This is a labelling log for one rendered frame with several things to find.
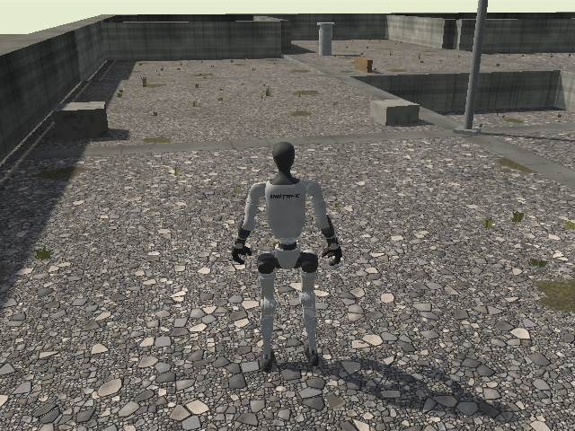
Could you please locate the left robot forearm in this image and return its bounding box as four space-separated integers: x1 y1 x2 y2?
234 217 251 249

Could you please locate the robot left hand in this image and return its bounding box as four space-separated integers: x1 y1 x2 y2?
231 245 252 264

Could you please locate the right robot upper arm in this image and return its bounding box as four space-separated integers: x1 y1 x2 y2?
304 180 330 229

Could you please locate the right robot forearm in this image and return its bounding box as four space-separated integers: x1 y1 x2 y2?
321 215 340 250

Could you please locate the robot right shin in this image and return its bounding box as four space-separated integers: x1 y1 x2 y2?
302 291 317 355

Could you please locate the robot right hand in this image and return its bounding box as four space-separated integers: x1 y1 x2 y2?
322 246 342 266

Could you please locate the humanoid robot head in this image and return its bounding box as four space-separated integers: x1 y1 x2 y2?
270 142 300 185

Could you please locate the left robot upper arm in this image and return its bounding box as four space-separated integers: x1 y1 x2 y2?
242 181 266 231

